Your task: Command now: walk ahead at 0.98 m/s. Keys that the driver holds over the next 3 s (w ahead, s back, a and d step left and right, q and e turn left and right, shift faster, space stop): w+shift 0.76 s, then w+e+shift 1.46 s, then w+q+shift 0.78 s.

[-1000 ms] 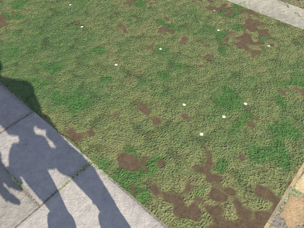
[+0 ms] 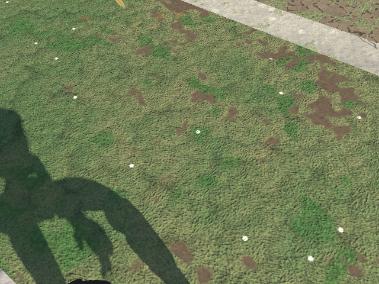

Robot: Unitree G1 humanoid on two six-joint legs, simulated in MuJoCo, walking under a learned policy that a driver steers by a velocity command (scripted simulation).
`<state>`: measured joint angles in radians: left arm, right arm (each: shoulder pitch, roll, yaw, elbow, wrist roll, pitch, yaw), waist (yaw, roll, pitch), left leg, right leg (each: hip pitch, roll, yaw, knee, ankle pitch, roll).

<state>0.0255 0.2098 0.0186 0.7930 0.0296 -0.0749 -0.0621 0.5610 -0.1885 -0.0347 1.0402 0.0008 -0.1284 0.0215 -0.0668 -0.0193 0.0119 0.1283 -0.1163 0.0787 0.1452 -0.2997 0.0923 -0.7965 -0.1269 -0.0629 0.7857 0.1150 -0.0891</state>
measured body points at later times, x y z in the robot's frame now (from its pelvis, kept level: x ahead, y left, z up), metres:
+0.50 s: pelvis +0.49 -0.01 +0.00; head +0.52 +0.00 +0.44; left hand +0.37 +0.23 -0.14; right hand +0.73 -0.21 -0.08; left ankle +0.73 +0.14 -0.68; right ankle +0.32 -0.08 -0.73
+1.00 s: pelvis +0.98 +0.02 -0.02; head +1.02 +0.02 +0.43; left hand +1.23 +0.21 -0.11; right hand +0.87 -0.22 -0.15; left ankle +0.78 +0.09 -0.73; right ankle +1.21 -0.09 -0.69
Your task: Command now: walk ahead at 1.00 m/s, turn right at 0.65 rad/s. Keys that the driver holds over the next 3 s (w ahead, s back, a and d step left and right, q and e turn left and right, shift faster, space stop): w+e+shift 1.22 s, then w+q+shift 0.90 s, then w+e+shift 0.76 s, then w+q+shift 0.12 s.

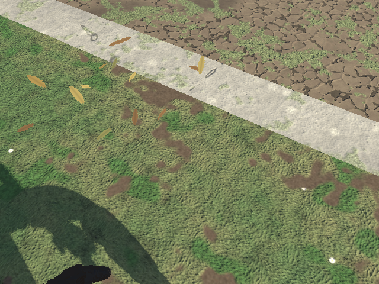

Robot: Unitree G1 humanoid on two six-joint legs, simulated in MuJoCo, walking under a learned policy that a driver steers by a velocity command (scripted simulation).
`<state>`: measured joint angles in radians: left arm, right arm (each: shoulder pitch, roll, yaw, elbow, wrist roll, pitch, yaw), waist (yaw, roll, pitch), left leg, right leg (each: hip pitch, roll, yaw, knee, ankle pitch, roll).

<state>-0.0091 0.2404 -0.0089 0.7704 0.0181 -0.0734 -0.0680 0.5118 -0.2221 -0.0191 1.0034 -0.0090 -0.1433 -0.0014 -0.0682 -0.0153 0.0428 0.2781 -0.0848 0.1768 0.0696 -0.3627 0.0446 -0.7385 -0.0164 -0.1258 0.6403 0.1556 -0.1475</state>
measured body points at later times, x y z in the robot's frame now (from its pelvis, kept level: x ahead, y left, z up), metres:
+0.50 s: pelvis +0.50 -0.03 -0.01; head +0.54 -0.05 +0.44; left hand +0.58 +0.27 -0.12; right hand +0.68 -0.33 -0.05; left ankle +0.70 +0.04 -0.73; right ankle +0.25 -0.03 -0.70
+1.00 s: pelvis +0.87 -0.27 -0.03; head +0.89 -0.29 +0.42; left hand +1.19 -0.27 -0.12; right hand +0.65 -0.43 -0.16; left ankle +0.83 +0.00 -0.58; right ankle +0.91 -0.34 -0.72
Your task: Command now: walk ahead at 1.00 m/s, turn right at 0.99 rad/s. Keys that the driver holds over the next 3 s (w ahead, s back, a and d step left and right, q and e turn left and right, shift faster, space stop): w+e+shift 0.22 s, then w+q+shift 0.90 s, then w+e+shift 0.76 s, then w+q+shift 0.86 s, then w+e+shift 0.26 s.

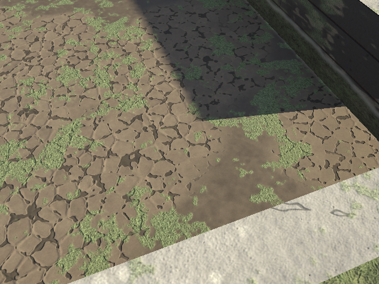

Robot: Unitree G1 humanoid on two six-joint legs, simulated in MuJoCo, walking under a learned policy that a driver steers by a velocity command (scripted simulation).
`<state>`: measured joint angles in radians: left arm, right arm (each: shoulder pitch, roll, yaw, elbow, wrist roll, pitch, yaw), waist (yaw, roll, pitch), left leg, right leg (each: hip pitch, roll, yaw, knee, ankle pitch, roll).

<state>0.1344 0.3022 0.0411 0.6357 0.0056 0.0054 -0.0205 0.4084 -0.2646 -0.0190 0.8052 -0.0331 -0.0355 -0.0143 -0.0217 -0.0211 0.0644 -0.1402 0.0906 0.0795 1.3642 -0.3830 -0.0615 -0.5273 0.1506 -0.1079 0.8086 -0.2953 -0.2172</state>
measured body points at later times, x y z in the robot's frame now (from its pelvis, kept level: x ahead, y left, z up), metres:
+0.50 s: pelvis +0.35 +0.05 +0.01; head +0.36 +0.05 +0.46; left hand +0.66 +0.23 -0.02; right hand +0.32 -0.23 -0.10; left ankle +0.41 +0.12 -0.69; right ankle +0.32 -0.09 -0.58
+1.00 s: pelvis +0.36 -0.01 +0.02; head +0.40 +0.01 +0.46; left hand +0.54 +0.25 -0.07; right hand +0.63 -0.24 -0.04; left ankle +0.36 +0.12 -0.64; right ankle +0.46 -0.09 -0.69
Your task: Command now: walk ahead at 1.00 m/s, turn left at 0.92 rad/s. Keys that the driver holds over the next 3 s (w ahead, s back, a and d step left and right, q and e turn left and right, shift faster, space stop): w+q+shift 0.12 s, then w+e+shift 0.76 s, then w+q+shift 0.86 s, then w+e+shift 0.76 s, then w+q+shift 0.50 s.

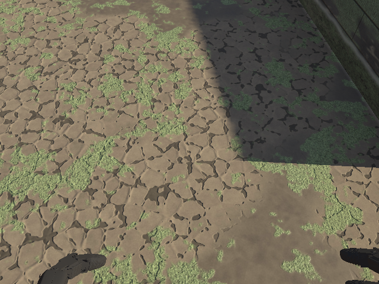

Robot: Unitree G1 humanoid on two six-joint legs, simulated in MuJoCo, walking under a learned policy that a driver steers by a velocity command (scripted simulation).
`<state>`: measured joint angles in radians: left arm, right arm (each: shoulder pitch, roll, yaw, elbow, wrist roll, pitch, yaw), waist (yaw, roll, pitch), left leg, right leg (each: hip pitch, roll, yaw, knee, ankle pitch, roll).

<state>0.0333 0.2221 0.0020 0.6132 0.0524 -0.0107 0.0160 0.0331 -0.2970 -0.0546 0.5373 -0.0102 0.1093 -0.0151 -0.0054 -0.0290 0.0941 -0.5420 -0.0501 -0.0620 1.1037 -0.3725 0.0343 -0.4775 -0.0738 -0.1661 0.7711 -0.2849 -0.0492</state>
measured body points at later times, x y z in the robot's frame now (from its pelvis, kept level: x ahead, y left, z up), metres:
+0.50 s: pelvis -0.12 +0.01 +0.02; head -0.12 +0.00 +0.47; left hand +0.06 +0.26 -0.04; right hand +0.18 -0.16 +0.01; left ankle -0.09 +0.12 -0.70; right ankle -0.05 -0.08 -0.71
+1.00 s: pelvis -0.16 -0.04 +0.01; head -0.15 -0.07 +0.46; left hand +0.09 +0.11 -0.07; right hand -0.04 -0.35 -0.07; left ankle -0.07 +0.08 -0.64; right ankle -0.16 -0.12 -0.71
